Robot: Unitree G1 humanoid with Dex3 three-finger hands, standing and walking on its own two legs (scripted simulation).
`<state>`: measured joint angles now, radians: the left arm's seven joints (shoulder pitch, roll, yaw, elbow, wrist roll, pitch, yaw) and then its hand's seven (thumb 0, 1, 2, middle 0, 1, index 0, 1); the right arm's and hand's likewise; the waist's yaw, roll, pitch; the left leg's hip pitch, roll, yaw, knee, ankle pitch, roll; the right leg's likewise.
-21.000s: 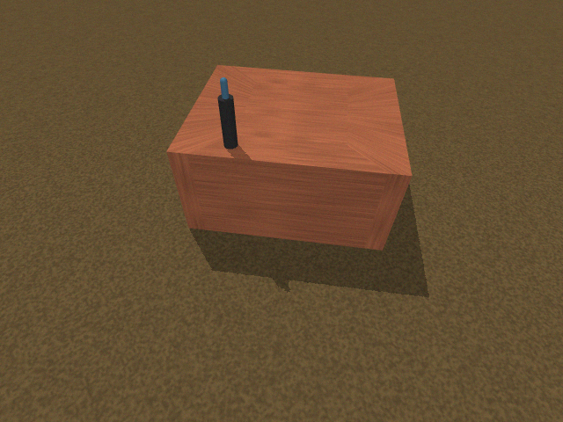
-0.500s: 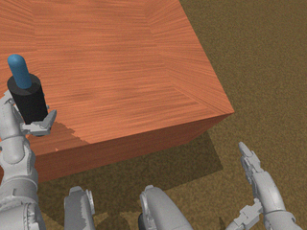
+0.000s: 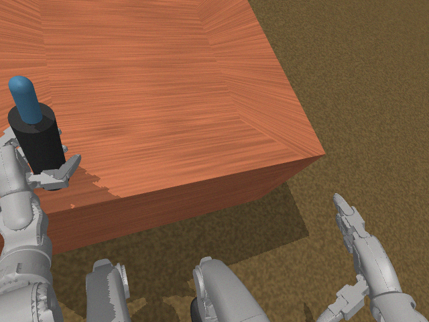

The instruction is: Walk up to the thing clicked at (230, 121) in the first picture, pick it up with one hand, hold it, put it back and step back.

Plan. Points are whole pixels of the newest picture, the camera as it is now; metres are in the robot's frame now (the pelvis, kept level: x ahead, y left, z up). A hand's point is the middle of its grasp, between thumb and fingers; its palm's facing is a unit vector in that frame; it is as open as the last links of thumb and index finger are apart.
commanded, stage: open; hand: left
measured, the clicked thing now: (41, 142) +0.45 +0.21 +0.00
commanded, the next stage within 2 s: withdraw in 0.22 s
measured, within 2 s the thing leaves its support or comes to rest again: neither
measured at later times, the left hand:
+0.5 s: hand (42, 154) +0.45 +0.22 -0.05, palm faces +0.24 -0.97 -0.01, open 16.0 cm
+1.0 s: hand out of the picture +0.44 +0.32 +0.09, palm faces +0.32 -0.92 -0.20, open 17.6 cm
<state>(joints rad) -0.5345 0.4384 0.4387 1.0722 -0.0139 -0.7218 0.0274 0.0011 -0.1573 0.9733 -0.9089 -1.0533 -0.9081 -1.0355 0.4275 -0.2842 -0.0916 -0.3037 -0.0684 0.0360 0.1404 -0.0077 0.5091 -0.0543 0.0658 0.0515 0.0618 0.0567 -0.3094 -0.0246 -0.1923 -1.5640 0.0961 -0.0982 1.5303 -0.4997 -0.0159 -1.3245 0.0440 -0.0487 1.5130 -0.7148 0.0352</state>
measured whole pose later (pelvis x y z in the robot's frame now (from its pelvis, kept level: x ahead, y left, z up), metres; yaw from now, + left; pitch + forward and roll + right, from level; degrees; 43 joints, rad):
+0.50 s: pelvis +0.00 +0.00 +0.00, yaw +0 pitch +30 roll -7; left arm -0.51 0.45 0.48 1.01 -0.02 -0.70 0.01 -0.01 -0.51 0.16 -0.29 -0.25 -0.30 -0.24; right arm 0.44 -0.29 -0.10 -0.33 -0.06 0.05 0.13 -0.01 0.51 -0.06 0.07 0.05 0.06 0.06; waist -0.31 -0.03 -0.19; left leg -1.56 0.10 -0.09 1.53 -0.51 -0.02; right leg -1.32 0.05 -0.04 1.51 -0.72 0.04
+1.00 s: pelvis +0.01 +0.01 +0.09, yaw +2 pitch +20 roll -4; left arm -0.55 0.58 0.46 1.01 0.00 -0.28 -0.06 -0.01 -0.58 0.04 -0.08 -0.05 -0.08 -0.04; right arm 0.47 -0.26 -0.01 -0.15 0.01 0.16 0.04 -0.01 0.51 -0.06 0.07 0.05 0.06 0.06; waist -0.16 0.00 -0.14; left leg -1.12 0.09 -0.03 1.17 -0.41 0.00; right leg -0.92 0.02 0.00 1.14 -0.58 0.05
